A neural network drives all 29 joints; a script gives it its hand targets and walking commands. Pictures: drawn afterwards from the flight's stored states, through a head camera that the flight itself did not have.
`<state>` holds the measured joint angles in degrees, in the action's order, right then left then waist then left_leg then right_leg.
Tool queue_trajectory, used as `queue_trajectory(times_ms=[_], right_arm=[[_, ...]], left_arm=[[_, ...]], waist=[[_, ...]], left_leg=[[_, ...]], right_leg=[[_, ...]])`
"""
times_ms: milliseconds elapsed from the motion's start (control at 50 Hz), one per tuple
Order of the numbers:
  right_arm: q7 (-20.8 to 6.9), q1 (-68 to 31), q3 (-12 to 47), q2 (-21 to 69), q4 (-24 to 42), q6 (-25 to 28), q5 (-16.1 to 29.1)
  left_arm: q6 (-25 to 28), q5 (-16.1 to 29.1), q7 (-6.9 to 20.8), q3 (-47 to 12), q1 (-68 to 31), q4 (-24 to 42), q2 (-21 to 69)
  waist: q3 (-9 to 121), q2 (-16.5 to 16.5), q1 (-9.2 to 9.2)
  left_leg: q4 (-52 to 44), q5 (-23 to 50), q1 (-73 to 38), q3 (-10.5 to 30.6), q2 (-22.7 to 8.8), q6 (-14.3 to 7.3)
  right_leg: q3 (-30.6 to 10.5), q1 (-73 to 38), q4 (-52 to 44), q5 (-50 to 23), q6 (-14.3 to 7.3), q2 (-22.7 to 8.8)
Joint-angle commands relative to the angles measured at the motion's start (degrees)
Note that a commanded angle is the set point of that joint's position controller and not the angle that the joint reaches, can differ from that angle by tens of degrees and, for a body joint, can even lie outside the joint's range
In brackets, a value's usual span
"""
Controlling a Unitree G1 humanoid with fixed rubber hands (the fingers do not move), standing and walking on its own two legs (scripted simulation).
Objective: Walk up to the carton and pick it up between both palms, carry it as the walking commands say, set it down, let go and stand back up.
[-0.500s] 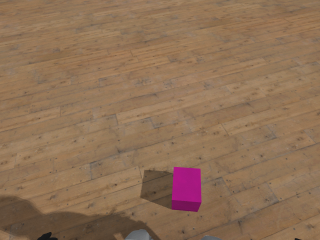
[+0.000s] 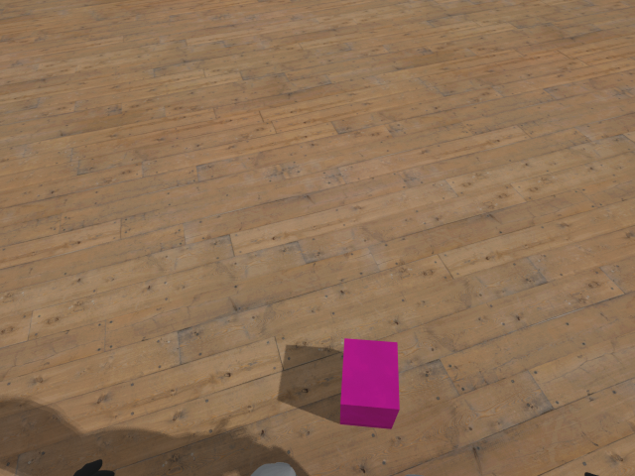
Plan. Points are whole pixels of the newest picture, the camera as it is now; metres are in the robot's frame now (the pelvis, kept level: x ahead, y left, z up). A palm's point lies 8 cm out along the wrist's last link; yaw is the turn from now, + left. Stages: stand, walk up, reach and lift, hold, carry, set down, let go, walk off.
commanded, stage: walk up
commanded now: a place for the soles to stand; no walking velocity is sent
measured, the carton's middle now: (368, 384) +0.46 -0.07 -0.65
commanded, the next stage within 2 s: reach and lift in 0.02 s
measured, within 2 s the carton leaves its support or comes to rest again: neither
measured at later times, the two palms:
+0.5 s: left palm (141, 429) +0.19 +0.29 -0.10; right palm (567, 461) +0.18 -0.28 -0.10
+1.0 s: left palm (212, 368) +0.29 +0.21 -0.13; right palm (531, 407) +0.25 -0.27 -0.14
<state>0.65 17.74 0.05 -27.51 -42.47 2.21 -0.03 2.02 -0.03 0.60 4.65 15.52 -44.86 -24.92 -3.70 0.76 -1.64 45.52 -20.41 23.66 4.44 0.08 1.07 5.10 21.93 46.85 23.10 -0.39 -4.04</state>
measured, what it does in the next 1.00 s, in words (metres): stands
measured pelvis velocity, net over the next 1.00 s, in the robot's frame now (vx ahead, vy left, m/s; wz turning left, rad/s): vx -0.03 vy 0.01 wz -0.04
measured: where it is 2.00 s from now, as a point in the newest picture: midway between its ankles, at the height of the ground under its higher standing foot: outside the picture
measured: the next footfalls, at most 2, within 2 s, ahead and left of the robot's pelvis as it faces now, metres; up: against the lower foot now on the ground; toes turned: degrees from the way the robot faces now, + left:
none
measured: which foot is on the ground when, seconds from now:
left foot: down 0.00-1.00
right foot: down 0.00-1.00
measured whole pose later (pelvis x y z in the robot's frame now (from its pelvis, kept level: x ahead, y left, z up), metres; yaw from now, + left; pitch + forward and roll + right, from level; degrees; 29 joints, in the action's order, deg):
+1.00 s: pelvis -0.03 +0.01 -0.04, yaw -2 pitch +18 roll -2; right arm -1.4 -17.7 -3.9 -21.2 -37.6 -5.6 -1.2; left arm -7.4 0.0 -5.7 6.8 -18.6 -33.8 -10.5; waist -6.1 3.7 1.2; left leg 58.9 -21.4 55.5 4.4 -1.6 1.8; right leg 4.3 53.1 57.5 22.1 0.1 -2.3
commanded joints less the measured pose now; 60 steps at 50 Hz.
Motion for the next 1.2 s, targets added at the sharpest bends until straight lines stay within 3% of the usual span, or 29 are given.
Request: queue_trajectory(times_ms=[0,20,40,100,140,180,240,260,280,340,380,400,420,480,540,580,600,660,680,720,740,760,820,880,940,1040,1100,1120,1180], right_arm=[[-0.25,-3.08,-4.52,-8.63,-0.87,0.39,-1.43],[-2.93,-19.92,-8.45,0.35,17.22,-2.97,-3.84],[-3.51,-18.23,-9.33,1.13,13.81,-4.52,-4.42],[-4.00,-17.05,-11.37,-2.04,14.82,-5.28,-6.07],[-3.77,-17.20,-10.88,-0.08,13.75,-5.42,-6.08],[-3.15,-14.78,-15.25,-1.19,12.89,-4.78,-6.87],[-2.83,-14.71,-15.27,-2.10,13.80,-3.63,-7.24],[-2.94,-16.02,-14.19,-1.25,14.53,-3.30,-6.57],[-3.10,-15.46,-14.29,-1.98,14.62,-3.49,-5.58],[-3.10,-18.88,-12.04,-0.25,14.97,-3.62,-3.41],[-2.34,-21.03,-12.95,0.44,14.20,-2.82,-4.33],[-3.14,-21.22,-11.10,1.28,13.54,-2.30,-1.68],[-3.16,-22.80,-11.26,0.69,12.95,-2.45,-1.14],[-3.12,-21.66,-10.40,2.16,11.42,-0.55,-0.59],[-2.08,-24.01,-14.13,-1.16,10.90,0.15,-2.40],[-2.06,-23.76,-14.92,-1.01,6.97,0.52,-2.28],[-1.68,-27.40,-14.87,-2.39,9.19,0.01,-2.63],[-0.40,-29.04,-16.46,-3.99,11.72,-0.57,-4.09],[-0.61,-31.95,-16.42,-2.77,9.86,-0.88,-2.74],[-1.02,-35.00,-14.74,-0.10,5.03,-2.43,-1.26],[-1.56,-34.52,-14.41,0.77,8.00,-3.09,-1.00],[-2.00,-35.78,-15.49,-0.64,6.20,-3.77,-0.48],[-2.25,-44.03,-11.77,1.19,6.73,-4.76,2.05],[-1.87,-52.37,-12.78,2.31,5.50,-7.20,2.87],[-0.54,-60.21,-10.77,5.15,6.68,-8.63,3.94],[0.59,-68.48,-14.72,1.67,7.81,-10.20,3.05],[1.38,-72.33,-11.04,7.76,3.36,-11.08,5.47],[1.36,-74.43,-13.11,6.00,1.35,-11.42,4.85],[3.29,-73.80,-13.06,5.87,4.37,-10.39,4.23]], left_arm=[[0.97,-0.96,-0.62,2.02,-1.69,0.58,-13.93],[-1.98,-0.15,1.31,5.77,-16.74,20.69,-0.55],[-3.72,-2.96,1.97,9.03,-16.38,17.94,-2.69],[-5.30,-2.46,2.22,9.31,-10.02,17.57,-3.23],[-5.51,-2.46,2.11,10.14,-12.00,20.48,-4.27],[-5.52,-3.37,1.64,9.19,-11.72,19.95,-4.75],[-4.25,-3.19,0.27,7.23,-9.86,19.27,-0.75],[-3.81,-3.41,-0.36,9.40,-9.98,18.49,-1.16],[-4.25,-1.98,0.13,5.84,-11.08,18.38,0.72],[-4.34,-3.11,-1.03,8.20,-11.61,18.63,1.19],[-3.58,-1.62,-1.00,6.35,-13.88,18.26,2.58],[-3.24,-2.44,-2.03,5.96,-13.39,17.68,3.05],[-3.55,-0.43,-2.20,3.54,-15.69,18.97,5.26],[-2.03,0.21,-3.56,4.80,-13.86,17.84,5.43],[-0.62,0.75,-4.66,6.46,-15.42,19.84,6.05],[-0.64,1.62,-5.26,3.67,-15.78,17.66,8.55],[-0.99,2.81,-5.27,2.92,-18.67,20.25,8.17],[-1.26,4.88,-5.66,1.61,-22.40,22.24,8.77],[-1.55,4.73,-6.07,0.68,-29.16,21.71,10.01],[-3.13,3.94,-6.03,1.23,-28.56,18.95,12.02],[-4.88,4.43,-6.51,-0.48,-28.35,17.86,12.62],[-4.80,4.08,-6.77,0.57,-29.85,17.41,12.16],[-6.67,4.33,-7.27,1.71,-35.35,15.33,11.66],[-9.13,3.65,-6.91,3.33,-45.71,15.22,9.93],[-10.40,3.53,-6.65,6.10,-52.77,13.55,7.32],[-11.87,2.91,-7.20,9.03,-59.28,10.50,5.60],[-12.02,2.51,-6.95,9.97,-62.50,6.99,6.99],[-12.45,2.91,-7.26,8.15,-67.93,5.79,6.01],[-10.22,3.22,-7.03,10.81,-68.64,8.94,5.20]], waist=[[3.84,-3.54,0.38],[-9.78,-2.31,2.27],[-14.73,-1.21,5.22],[-10.42,-8.33,4.43],[-7.28,-2.59,2.04],[-5.55,-3.57,3.98],[4.24,6.09,2.60],[7.70,2.33,0.54],[9.56,1.80,4.51],[8.84,1.99,0.73],[9.84,0.10,2.29],[11.14,4.87,-0.13],[12.39,2.97,3.41],[22.35,2.67,0.85],[30.29,4.42,2.13],[28.63,4.31,4.99],[31.12,4.27,3.95],[35.37,-2.03,6.94],[33.41,3.04,8.49],[28.28,5.55,5.38],[28.60,0.16,7.62],[25.28,3.41,7.21],[24.07,0.41,4.21],[22.35,2.25,5.10],[28.38,-2.24,3.10],[34.38,-4.77,4.67],[38.07,-4.79,0.54],[34.82,-4.74,5.54],[48.88,-4.85,3.52]], left_leg=[[-3.65,-0.38,1.70,0.43,-0.51,-4.58],[-9.68,-9.68,6.89,-8.32,3.66,1.06],[-7.57,-14.02,5.34,-10.98,5.24,1.51],[-8.67,-11.54,-0.98,-10.69,4.57,1.49],[-9.33,-10.06,-0.44,-10.87,4.51,1.69],[-7.49,-8.62,-1.98,-9.09,3.77,1.41],[-7.53,0.74,1.66,-8.18,2.11,1.10],[-4.38,6.52,3.76,-8.05,2.85,0.70],[-3.74,7.76,0.92,-7.37,2.53,-0.06],[-1.56,14.69,4.71,-7.12,2.89,0.75],[1.15,17.23,5.94,-6.73,2.89,0.83],[1.07,19.53,4.48,-5.92,2.63,1.20],[2.21,24.22,4.33,-4.83,2.15,1.45],[6.16,39.36,-1.72,-4.29,2.80,2.11],[8.96,45.74,-1.24,-2.57,1.81,3.37],[7.36,43.52,-1.66,-2.52,1.38,3.86],[7.88,40.74,-0.75,-2.98,2.27,4.13],[8.96,34.68,0.28,-2.27,2.91,2.45],[9.09,35.22,1.70,-1.66,2.07,3.01],[7.59,29.77,7.70,-2.04,2.75,3.49],[7.23,25.77,6.40,-1.29,2.52,2.70],[5.28,24.39,7.53,-1.25,1.97,3.71],[5.32,12.56,17.10,-2.59,2.73,2.48],[5.65,3.52,19.21,-2.82,2.94,1.81],[8.70,2.40,25.43,-5.25,3.28,0.27],[8.72,1.84,29.44,-5.27,3.94,-0.32],[11.34,4.61,34.41,-6.85,4.81,-0.92],[9.96,0.37,31.43,-5.00,4.09,-1.16],[10.91,9.42,33.45,-6.50,5.25,-0.72]], right_leg=[[-14.96,-2.64,-19.14,7.48,-7.85,-8.98],[-0.17,2.78,-12.41,9.15,1.51,6.76],[-1.03,4.85,-15.34,15.61,0.09,5.74],[-0.32,2.67,-17.33,15.82,0.72,6.47],[0.77,0.37,-15.43,11.61,1.17,5.18],[-0.02,2.25,-14.08,8.76,0.85,4.84],[0.10,-5.91,-6.01,-4.48,1.79,8.70],[-1.24,-6.95,-4.14,-8.03,1.93,7.96],[-1.19,-5.90,-3.97,-9.97,1.89,9.09],[-2.05,-0.43,-3.29,-12.08,1.93,8.31],[-2.80,1.12,-1.39,-16.11,1.78,8.05],[-2.01,4.05,0.90,-15.63,1.95,7.92],[-2.28,6.33,1.01,-19.12,1.51,8.43],[-2.70,12.33,3.47,-27.96,1.94,8.35],[-3.19,12.60,7.13,-31.13,1.54,8.62],[-2.69,16.15,5.58,-28.16,0.63,8.65],[-4.03,14.59,6.02,-26.91,0.50,8.43],[-4.03,14.76,6.15,-24.71,0.34,8.72],[-2.88,21.77,7.81,-23.31,0.23,8.55],[-4.52,21.57,6.57,-19.39,0.04,7.18],[-2.64,23.97,6.73,-18.43,0.19,8.34],[-2.71,26.46,5.32,-15.44,-0.22,8.26],[-3.26,25.75,6.16,-11.10,0.07,7.59],[-3.14,27.85,5.55,-3.28,0.10,6.91],[-3.42,23.87,6.15,-4.15,0.82,6.93],[-3.28,23.07,7.05,-7.05,1.12,7.63],[-4.22,23.25,7.98,-9.20,1.90,6.92],[-3.19,27.47,7.63,-4.71,1.63,7.62],[-5.06,17.11,9.55,-19.08,1.59,7.98]])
